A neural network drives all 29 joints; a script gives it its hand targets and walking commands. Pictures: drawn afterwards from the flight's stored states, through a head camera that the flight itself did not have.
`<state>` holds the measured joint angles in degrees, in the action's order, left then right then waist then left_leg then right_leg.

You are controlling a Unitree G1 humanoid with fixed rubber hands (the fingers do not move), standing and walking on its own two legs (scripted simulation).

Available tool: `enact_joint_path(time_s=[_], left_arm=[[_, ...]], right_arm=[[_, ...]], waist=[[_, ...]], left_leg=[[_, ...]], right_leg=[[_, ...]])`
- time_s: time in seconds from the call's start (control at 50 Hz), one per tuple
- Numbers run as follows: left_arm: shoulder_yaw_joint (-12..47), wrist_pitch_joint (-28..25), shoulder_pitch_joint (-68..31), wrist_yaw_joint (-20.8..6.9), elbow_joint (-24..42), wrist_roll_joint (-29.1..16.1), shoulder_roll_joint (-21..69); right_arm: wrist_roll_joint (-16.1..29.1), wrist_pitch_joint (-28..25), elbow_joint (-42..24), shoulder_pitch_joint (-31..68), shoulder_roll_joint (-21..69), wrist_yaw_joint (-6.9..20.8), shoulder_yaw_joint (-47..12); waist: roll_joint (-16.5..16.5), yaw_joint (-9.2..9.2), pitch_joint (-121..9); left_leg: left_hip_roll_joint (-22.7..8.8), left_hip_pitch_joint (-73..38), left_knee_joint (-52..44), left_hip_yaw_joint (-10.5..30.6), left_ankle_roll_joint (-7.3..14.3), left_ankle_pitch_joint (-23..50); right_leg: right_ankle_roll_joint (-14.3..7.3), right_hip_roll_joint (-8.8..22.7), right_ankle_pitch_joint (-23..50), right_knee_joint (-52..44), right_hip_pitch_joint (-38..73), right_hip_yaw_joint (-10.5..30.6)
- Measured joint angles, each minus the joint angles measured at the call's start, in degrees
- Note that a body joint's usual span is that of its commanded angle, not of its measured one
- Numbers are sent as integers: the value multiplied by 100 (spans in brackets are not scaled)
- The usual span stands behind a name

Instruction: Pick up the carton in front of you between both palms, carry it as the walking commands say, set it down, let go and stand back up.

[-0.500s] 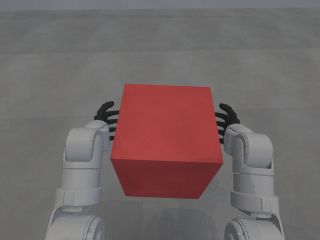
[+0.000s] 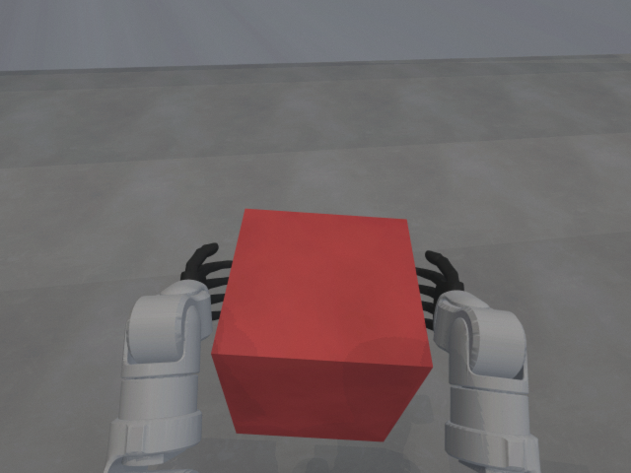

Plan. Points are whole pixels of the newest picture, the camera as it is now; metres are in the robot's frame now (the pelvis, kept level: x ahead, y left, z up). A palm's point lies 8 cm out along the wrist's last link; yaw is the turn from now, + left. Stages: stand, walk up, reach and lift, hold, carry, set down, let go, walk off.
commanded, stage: carry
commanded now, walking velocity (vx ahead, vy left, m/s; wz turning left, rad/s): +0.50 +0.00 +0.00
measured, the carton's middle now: (317, 331) +0.33 -0.01 +0.02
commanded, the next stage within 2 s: none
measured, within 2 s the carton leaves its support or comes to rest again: neither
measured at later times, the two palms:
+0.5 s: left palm (198, 185) +0.55 +0.19 +0.10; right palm (384, 183) +0.55 -0.11 +0.11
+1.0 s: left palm (249, 110) +0.85 +0.14 +0.09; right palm (384, 114) +0.85 -0.16 +0.08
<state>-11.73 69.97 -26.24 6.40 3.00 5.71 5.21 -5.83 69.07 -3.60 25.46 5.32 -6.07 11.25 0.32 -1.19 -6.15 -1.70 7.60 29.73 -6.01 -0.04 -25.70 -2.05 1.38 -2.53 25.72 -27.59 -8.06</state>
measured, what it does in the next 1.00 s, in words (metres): walks ahead: left foot, then right foot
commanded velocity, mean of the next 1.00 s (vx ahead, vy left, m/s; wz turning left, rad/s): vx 0.50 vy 0.00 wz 0.00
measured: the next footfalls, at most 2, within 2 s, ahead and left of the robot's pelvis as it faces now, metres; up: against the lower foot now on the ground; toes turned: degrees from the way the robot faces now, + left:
left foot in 0.44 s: +0.41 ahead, +0.13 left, +0.00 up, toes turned +11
right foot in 0.90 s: +0.70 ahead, -0.10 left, +0.00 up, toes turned -12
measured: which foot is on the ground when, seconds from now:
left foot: down 0.00-0.02, up 0.04-0.42, down 0.44-0.94, up 0.96-1.00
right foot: down 0.00-0.48, up 0.50-0.88, down 0.90-1.00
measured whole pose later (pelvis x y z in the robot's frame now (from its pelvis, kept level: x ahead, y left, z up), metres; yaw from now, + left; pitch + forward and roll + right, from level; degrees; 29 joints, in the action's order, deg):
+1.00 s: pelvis +0.58 -0.01 +0.00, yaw +1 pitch +4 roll +0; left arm -5.8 69.7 -10.9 5.1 12.5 7.6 7.9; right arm -7.3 70.6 -14.9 10.1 7.1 -5.0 7.5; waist 1.7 0.5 -7.5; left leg -5.1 14.5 56.5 -4.5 -1.3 -26.1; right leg -4.6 3.3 -9.4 29.7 -24.2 -13.8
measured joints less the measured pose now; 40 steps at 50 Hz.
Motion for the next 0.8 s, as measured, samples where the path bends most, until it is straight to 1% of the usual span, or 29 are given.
enact_joint_path(time_s=[0.02,0.06,0.08,0.1,0.12,0.18,0.24,0.28,0.36,0.42,0.44,0.46,0.48,0.5,0.52,0.54,0.56,0.58,0.62,0.68,0.74,0.8], left_arm=[[43,-91,123,-11,22,62,100],[151,-178,406,-6,90,186,277],[184,-181,587,-6,180,223,339],[208,-173,785,-7,312,240,387],[243,-162,982,-9,472,235,401],[356,-141,1404,-31,913,103,292],[438,-159,1637,-58,1253,19,255],[495,-140,1717,-62,1421,-11,245],[587,-44,1740,-74,1567,-5,242],[612,75,1692,-86,1537,43,246],[596,118,1661,-88,1523,62,249],[559,146,1620,-93,1489,76,221],[514,159,1597,-98,1414,70,164],[483,182,1588,-102,1322,57,105],[465,212,1574,-105,1224,44,67],[453,240,1558,-106,1135,42,61],[446,255,1546,-105,1063,55,86],[443,257,1545,-104,1015,80,130],[445,227,1583,-102,1019,144,236],[552,148,1665,-103,1196,182,254],[589,99,1687,-100,1444,172,245],[561,88,1700,-100,1647,153,244]], right_arm=[[0,-24,-84,-138,-33,33,-9],[4,-41,-212,-441,-57,80,-17],[8,-32,-274,-585,-31,97,-22],[1,-22,-348,-720,18,111,-35],[-16,-21,-436,-846,83,122,-57],[-118,-71,-788,-1195,312,121,-184],[-147,-82,-1170,-1479,260,119,-469],[-147,-45,-1384,-1587,239,112,-551],[-148,78,-1643,-1690,226,108,-566],[-148,188,-1650,-1684,225,111,-525],[-151,222,-1610,-1638,229,115,-505],[-157,208,-1499,-1571,239,119,-513],[-179,160,-1309,-1498,251,122,-548],[-204,142,-1123,-1432,261,120,-577],[-214,154,-990,-1399,265,109,-586],[-215,176,-915,-1404,265,98,-579],[-211,193,-889,-1443,259,92,-563],[-198,198,-897,-1501,251,91,-541],[-152,181,-972,-1610,236,92,-496],[-68,101,-1140,-1683,228,93,-462],[-22,47,-1340,-1662,229,88,-479],[-20,39,-1464,-1598,238,89,-519]], waist=[[122,37,-10],[139,110,14],[99,131,33],[59,146,51],[27,160,68],[-31,219,110],[-30,292,58],[-20,312,-32],[-24,309,-286],[-65,311,-482],[-75,310,-523],[-163,283,-550],[-265,235,-566],[-275,181,-560],[-243,141,-526],[-205,110,-477],[-178,87,-428],[-171,68,-383],[-168,29,-305],[-151,-22,-217],[-133,-30,-170],[-122,-6,-186]], left_leg=[[-126,193,616,56,-19,-25],[-67,793,2076,291,-27,-136],[-17,1107,2634,327,-11,-148],[1,1397,2972,311,-4,-74],[-16,1649,3080,275,-14,48],[-123,2188,2614,192,-112,418],[-220,2461,1739,139,-225,885],[-268,2507,1128,79,-254,1280],[-280,2349,191,-131,-218,1914],[-220,1988,-318,-398,-124,2008],[-188,1800,-461,-504,-73,1900],[-128,1732,-393,-581,60,2088],[-80,1764,-127,-665,209,1998],[-81,1758,49,-706,315,1805],[-96,1687,84,-721,374,1643],[-105,1575,21,-722,396,1545],[-105,1439,-105,-713,365,1526],[-90,1293,-256,-707,345,1522],[-55,986,-582,-691,331,1518],[-22,520,-1040,-666,284,1490],[-14,76,-1359,-643,204,1368],[-24,-361,-1511,-632,79,1114]], right_leg=[[-118,-63,-134,214,13,-85],[-215,-64,-571,429,146,-128],[-220,-45,-692,365,281,-122],[-175,-24,-720,229,436,-109],[-138,-14,-710,65,598,-96],[-148,-1,-728,-421,1083,-52],[-108,6,-805,-803,1552,-18],[-53,9,-914,-975,1853,-8],[99,25,-1301,-1104,2431,-6],[253,75,-1790,-880,2775,36],[315,111,-2044,-620,2818,74],[356,226,-2351,-147,2731,99],[350,369,-2438,609,2448,141],[334,376,-2442,1512,2043,280],[297,318,-2450,2363,1605,404],[256,270,-2414,3042,1183,460],[225,257,-2286,3480,802,466],[214,281,-2093,3667,472,452],[244,366,-1683,3514,-39,413],[342,486,-1190,2682,-508,343],[375,537,-748,1654,-668,247],[329,507,-361,893,-615,89]])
